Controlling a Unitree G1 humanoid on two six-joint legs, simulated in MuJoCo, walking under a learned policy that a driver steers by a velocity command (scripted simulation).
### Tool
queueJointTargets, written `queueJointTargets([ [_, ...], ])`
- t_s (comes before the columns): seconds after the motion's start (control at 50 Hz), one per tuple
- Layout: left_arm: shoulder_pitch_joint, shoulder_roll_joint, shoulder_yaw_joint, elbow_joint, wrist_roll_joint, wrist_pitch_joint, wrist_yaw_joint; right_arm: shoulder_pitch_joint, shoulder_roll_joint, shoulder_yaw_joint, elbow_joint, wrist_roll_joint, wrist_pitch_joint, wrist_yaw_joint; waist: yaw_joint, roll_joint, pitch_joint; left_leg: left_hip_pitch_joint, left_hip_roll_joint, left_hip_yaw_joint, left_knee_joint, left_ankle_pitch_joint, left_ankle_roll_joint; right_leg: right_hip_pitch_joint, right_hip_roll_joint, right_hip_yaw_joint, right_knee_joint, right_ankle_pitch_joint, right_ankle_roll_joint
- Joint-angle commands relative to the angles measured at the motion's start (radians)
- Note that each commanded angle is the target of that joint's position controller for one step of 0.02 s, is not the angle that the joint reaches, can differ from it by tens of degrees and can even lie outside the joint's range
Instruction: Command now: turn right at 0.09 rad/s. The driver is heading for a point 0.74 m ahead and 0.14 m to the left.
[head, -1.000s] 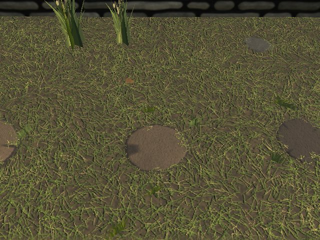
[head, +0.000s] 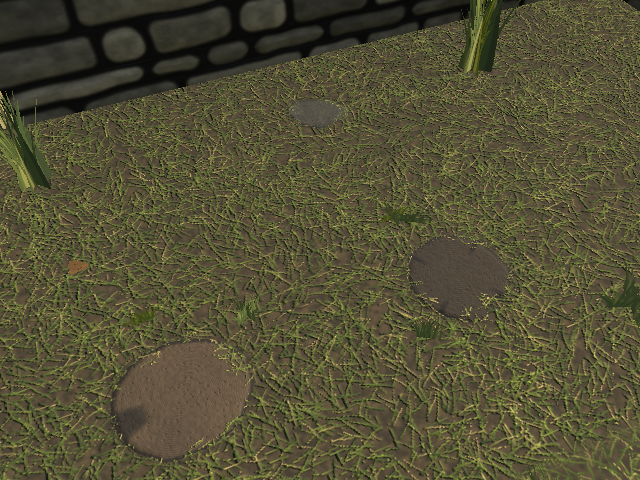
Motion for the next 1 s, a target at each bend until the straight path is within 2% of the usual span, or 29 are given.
queueJointTargets([
  [0.02, -0.026, 0.092, 0.022, -0.058, 0.019, -0.025, -0.007, -0.029, -0.135, -0.03, -0.049, -0.013, -0.025, 0.002, 0.008, -0.092, -0.098, 0.049, 0.016, -0.003, -0.047, 0.071, -0.011, 0.024, -0.1, 0.099, -0.078, 0.148, -0.081],
  [0.06, -0.026, 0.109, 0.022, -0.048, 0.014, -0.039, -0.007, -0.026, -0.129, -0.029, -0.041, -0.006, -0.011, -0.007, 0.007, -0.091, -0.045, 0.045, 0.017, -0.006, -0.044, 0.098, -0.004, -0.022, -0.085, 0.091, -0.085, 0.13, -0.063],
  [0.16, -0.004, 0.089, 0.01, -0.022, 0.01, -0.05, 0.002, 0.002, -0.116, -0.029, -0.002, 0.0, -0.004, -0.018, 0.004, -0.071, -0.017, 0.06, 0.018, -0.008, -0.053, 0.101, -0.006, -0.053, -0.074, 0.087, -0.086, 0.101, -0.055],
  [0.32, 0.012, 0.079, 0.005, 0.026, 0.006, -0.059, 0.004, 0.022, -0.123, -0.034, 0.066, 0.005, -0.001, -0.03, 0.006, -0.028, -0.025, 0.08, 0.022, -0.009, -0.06, 0.127, -0.017, -0.04, -0.058, 0.071, -0.08, 0.127, -0.055],
  [0.52, 0.041, 0.071, 0.002, 0.117, 0.0, -0.063, 0.008, 0.045, -0.123, -0.035, 0.151, 0.011, 0.008, -0.044, 0.007, -0.02, -0.022, 0.093, 0.02, -0.005, -0.066, 0.151, -0.013, -0.025, -0.036, 0.04, -0.077, 0.17, -0.047],
  [0.54, 0.06, 0.072, 0.003, 0.134, -0.001, -0.061, 0.01, 0.061, -0.114, -0.033, 0.166, 0.012, 0.01, -0.045, 0.008, -0.03, -0.041, 0.096, 0.003, 0.016, -0.057, 0.067, -0.011, -0.016, -0.029, 0.035, -0.09, 0.067, -0.051],
  [0.56, 0.07, 0.091, 0.01, 0.144, -0.007, -0.056, 0.013, 0.06, -0.111, -0.034, 0.173, 0.018, 0.011, -0.047, 0.016, -0.05, -0.025, 0.062, -0.029, 0.052, -0.017, -0.067, -0.004, -0.023, -0.027, 0.048, -0.109, -0.12, -0.07],
  [0.58, 0.082, 0.121, 0.019, 0.148, -0.013, -0.053, 0.015, 0.048, -0.107, -0.034, 0.17, 0.023, 0.009, -0.047, 0.029, -0.089, 0.01, -0.001, -0.056, 0.082, 0.042, -0.186, 0.005, -0.044, -0.055, 0.1, -0.148, -0.331, -0.102],
  [0.6, 0.105, 0.145, 0.025, 0.151, -0.017, -0.054, 0.015, 0.021, -0.1, -0.033, 0.156, 0.026, 0.0, -0.046, 0.047, -0.139, 0.052, -0.083, -0.064, 0.097, 0.117, -0.235, 0.013, -0.055, -0.12, 0.199, -0.212, -0.491, -0.145],
  [0.62, 0.125, 0.169, 0.031, 0.155, -0.02, -0.062, 0.015, -0.003, -0.09, -0.03, 0.138, 0.033, -0.015, -0.04, 0.058, -0.197, 0.09, -0.153, -0.057, 0.093, 0.197, -0.226, 0.028, -0.054, -0.204, 0.322, -0.279, -0.579, -0.196],
  [0.64, 0.132, 0.177, 0.035, 0.161, -0.026, -0.072, 0.016, -0.022, -0.087, -0.029, 0.125, 0.041, -0.034, -0.033, 0.062, -0.218, 0.131, -0.184, -0.023, 0.053, 0.253, -0.215, 0.052, -0.083, -0.264, 0.414, -0.317, -0.578, -0.237],
  [0.66, 0.118, 0.169, 0.033, 0.16, -0.026, -0.083, 0.017, -0.017, -0.091, -0.031, 0.123, 0.048, -0.051, -0.023, 0.05, -0.221, 0.148, -0.215, 0.003, 0.028, 0.27, -0.233, 0.076, -0.069, -0.29, 0.438, -0.323, -0.522, -0.253],
  [0.68, 0.092, 0.158, 0.03, 0.155, -0.029, -0.09, 0.015, 0.0, -0.091, -0.031, 0.127, 0.053, -0.066, -0.012, 0.032, -0.214, 0.145, -0.207, 0.018, 0.023, 0.219, -0.253, 0.099, -0.05, -0.289, 0.413, -0.307, -0.453, -0.246],
  [0.7, 0.049, 0.151, 0.028, 0.146, -0.037, -0.091, 0.013, 0.046, -0.087, -0.032, 0.146, 0.054, -0.079, -0.002, -0.003, -0.191, 0.125, -0.107, 0.016, 0.036, 0.1, -0.21, 0.118, -0.073, -0.258, 0.346, -0.276, -0.382, -0.217],
  [0.72, -0.003, 0.146, 0.026, 0.134, -0.043, -0.087, 0.011, 0.144, -0.089, -0.039, 0.195, 0.05, -0.086, 0.003, -0.055, -0.157, 0.086, 0.092, -0.016, 0.072, -0.03, -0.065, 0.12, -0.153, -0.196, 0.249, -0.223, -0.299, -0.178],
  [0.74, -0.023, 0.116, 0.018, 0.125, -0.034, -0.089, 0.01, 0.235, -0.105, -0.05, 0.242, 0.037, -0.086, 0.006, -0.083, -0.096, 0.045, 0.246, -0.024, 0.042, -0.057, 0.011, 0.104, -0.223, -0.124, 0.153, -0.1, -0.189, -0.138],
  [0.76, -0.043, 0.045, -0.002, 0.104, -0.023, -0.097, 0.008, 0.351, -0.172, -0.068, 0.264, 0.029, -0.087, 0.003, -0.114, 0.126, -0.006, 0.375, 0.157, -0.249, -0.204, -0.14, 0.158, -0.347, -0.009, -0.009, 0.218, -0.121, -0.063],
  [0.78, -0.054, 0.054, 0.005, 0.06, -0.034, -0.115, 0.015, 0.423, -0.264, -0.082, 0.272, 0.022, -0.095, 0.019, -0.118, 0.323, -0.015, 0.435, 0.347, -0.664, -0.355, -0.26, 0.292, -0.522, 0.07, -0.027, 0.464, -0.281, -0.037],
  [0.8, -0.026, 0.105, 0.017, 0.075, -0.051, -0.129, 0.012, 0.33, -0.197, -0.058, 0.248, 0.016, -0.103, 0.019, -0.067, 0.19, 0.04, 0.386, 0.374, -0.673, -0.359, -0.314, 0.314, -0.591, 0.0, 0.048, 0.616, -0.271, -0.052],
  [0.82, -0.003, 0.108, 0.017, 0.094, -0.058, -0.141, 0.001, 0.262, -0.147, -0.044, 0.222, 0.021, -0.106, 0.016, -0.039, 0.13, 0.087, 0.361, 0.329, -0.553, -0.355, -0.298, 0.281, -0.623, -0.046, 0.052, 0.652, -0.16, -0.072],
  [0.84, 0.004, 0.101, 0.019, 0.11, -0.051, -0.148, -0.004, 0.224, -0.145, -0.042, 0.206, 0.021, -0.105, 0.016, -0.025, 0.101, 0.084, 0.356, 0.286, -0.454, -0.363, -0.238, 0.244, -0.626, -0.077, 0.028, 0.64, -0.069, -0.084],
  [0.86, -0.021, 0.108, 0.024, 0.109, -0.04, -0.152, -0.007, 0.212, -0.133, -0.035, 0.201, 0.023, -0.102, 0.017, -0.024, 0.085, 0.09, 0.358, 0.261, -0.375, -0.37, -0.119, 0.219, -0.633, -0.103, 0.014, 0.603, 0.0, -0.085],
  [0.88, -0.039, 0.104, 0.027, 0.109, -0.031, -0.151, -0.014, 0.226, -0.102, -0.024, 0.206, 0.019, -0.095, 0.017, -0.027, 0.09, 0.073, 0.348, 0.224, -0.289, -0.374, 0.006, 0.197, -0.596, -0.117, -0.003, 0.567, 0.053, -0.079],
  [0.9, -0.042, 0.087, 0.025, 0.111, -0.026, -0.149, -0.022, 0.256, -0.09, -0.018, 0.215, 0.016, -0.09, 0.014, -0.03, 0.104, 0.056, 0.351, 0.2, -0.229, -0.372, 0.123, 0.193, -0.575, -0.114, -0.028, 0.542, 0.089, -0.069],
  [0.94, -0.082, 0.057, 0.019, 0.099, -0.022, -0.143, -0.029, 0.294, -0.104, -0.017, 0.225, 0.016, -0.079, 0.004, -0.038, 0.09, 0.046, 0.352, 0.183, -0.155, -0.371, 0.289, 0.204, -0.576, -0.107, -0.063, 0.471, 0.138, -0.039],
  [1.0, -0.208, 0.024, 0.001, 0.053, -0.025, -0.142, -0.035, 0.292, -0.136, -0.019, 0.218, 0.013, -0.069, -0.013, -0.056, 0.071, 0.075, 0.268, 0.158, -0.084, -0.405, 0.313, 0.202, -0.513, -0.083, -0.094, 0.261, 0.248, -0.012],
])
